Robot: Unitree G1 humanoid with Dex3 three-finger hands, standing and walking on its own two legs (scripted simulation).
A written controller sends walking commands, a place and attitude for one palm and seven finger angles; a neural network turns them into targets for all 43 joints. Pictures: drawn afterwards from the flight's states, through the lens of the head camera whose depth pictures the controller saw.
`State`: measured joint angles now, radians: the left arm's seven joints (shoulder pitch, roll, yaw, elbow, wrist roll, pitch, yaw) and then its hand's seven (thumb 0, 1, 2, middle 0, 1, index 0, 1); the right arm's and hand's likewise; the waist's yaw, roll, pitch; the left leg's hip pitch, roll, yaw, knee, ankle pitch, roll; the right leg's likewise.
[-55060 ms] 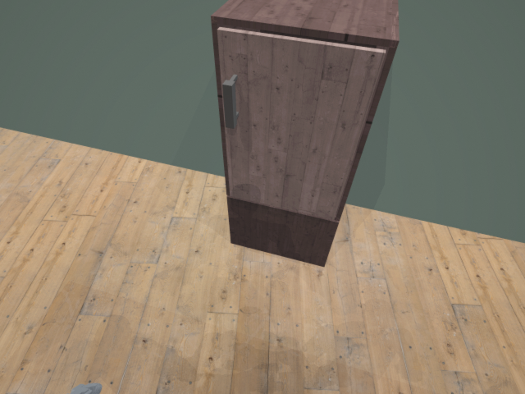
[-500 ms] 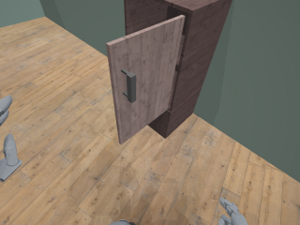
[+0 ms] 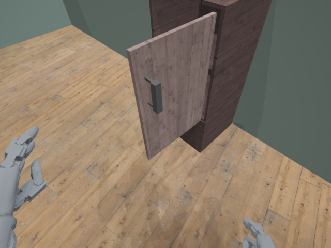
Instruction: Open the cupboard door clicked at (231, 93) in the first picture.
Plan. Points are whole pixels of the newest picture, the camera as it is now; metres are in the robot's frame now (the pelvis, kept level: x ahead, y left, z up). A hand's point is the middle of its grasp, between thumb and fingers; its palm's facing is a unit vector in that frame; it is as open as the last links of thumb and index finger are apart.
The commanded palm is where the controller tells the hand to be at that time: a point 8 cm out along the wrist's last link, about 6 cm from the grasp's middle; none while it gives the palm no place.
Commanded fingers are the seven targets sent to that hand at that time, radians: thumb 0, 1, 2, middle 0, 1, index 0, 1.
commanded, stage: let the arm hang, fingers relaxed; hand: left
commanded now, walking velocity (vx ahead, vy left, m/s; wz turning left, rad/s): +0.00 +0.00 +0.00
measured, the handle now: (152, 94) +0.59 +0.09 +0.02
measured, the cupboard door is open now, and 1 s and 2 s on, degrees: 88 88 88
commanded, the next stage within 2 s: look to check the result in 1.04 s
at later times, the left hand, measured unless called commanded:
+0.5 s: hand out of the picture -0.02 +0.19 -0.16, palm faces +0.05 -0.97 -0.23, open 7.2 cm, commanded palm none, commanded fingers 0.00 0.90 0.90 -0.20 -0.30 -0.20 -0.30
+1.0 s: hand out of the picture -0.01 +0.14 -0.16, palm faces +0.06 -0.99 -0.16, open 7.3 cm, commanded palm none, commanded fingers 0.00 0.90 0.90 -0.20 -0.30 -0.20 -0.30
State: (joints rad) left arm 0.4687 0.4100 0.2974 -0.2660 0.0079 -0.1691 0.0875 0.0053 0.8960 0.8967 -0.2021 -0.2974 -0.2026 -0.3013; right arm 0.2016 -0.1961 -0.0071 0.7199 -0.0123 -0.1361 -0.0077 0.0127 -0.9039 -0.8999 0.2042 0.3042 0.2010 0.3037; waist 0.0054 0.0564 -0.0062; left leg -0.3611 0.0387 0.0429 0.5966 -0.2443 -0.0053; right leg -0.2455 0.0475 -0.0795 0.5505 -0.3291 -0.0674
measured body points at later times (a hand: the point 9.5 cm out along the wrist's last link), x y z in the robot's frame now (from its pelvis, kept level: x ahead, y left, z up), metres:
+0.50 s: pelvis +0.01 +0.00 +0.01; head +0.03 -0.01 +0.46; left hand -0.02 +0.24 -0.14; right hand +0.00 -0.23 -0.15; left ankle +0.03 +0.12 -0.73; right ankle -0.03 -0.08 -0.73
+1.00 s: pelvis +0.01 +0.00 +0.01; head +0.02 -0.01 +0.46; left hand -0.01 +0.20 -0.15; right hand -0.01 -0.20 -0.16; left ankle +0.03 +0.12 -0.73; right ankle -0.03 -0.08 -0.73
